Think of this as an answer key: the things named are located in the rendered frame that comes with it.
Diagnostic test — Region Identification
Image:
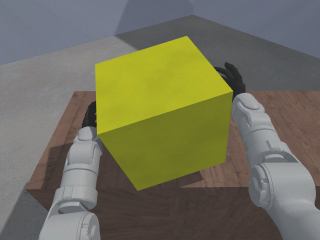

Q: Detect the robot right upper arm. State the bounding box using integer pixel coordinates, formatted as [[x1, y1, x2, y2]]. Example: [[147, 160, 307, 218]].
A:
[[248, 162, 320, 240]]

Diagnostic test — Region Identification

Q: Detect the pedestal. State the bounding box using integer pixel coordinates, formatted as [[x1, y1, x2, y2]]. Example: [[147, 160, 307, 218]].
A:
[[25, 90, 320, 240]]

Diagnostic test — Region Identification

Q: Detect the robot left hand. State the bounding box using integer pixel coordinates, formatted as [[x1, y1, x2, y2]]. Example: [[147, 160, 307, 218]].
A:
[[81, 101, 97, 128]]

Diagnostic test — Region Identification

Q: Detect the robot right hand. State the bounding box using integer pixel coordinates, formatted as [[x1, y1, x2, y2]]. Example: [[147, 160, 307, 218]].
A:
[[214, 62, 246, 102]]

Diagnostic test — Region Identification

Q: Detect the robot left forearm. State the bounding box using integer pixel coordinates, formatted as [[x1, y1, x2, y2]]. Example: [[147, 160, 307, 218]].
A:
[[38, 126, 104, 240]]

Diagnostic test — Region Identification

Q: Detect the carton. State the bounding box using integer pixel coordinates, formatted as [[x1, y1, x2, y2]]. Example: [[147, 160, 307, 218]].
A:
[[95, 36, 234, 191]]

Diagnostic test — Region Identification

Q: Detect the robot right forearm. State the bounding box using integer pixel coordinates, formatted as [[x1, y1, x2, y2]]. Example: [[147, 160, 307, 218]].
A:
[[231, 93, 316, 202]]

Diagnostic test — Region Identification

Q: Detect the robot left upper arm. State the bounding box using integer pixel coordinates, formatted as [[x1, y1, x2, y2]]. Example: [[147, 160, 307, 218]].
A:
[[39, 211, 101, 240]]

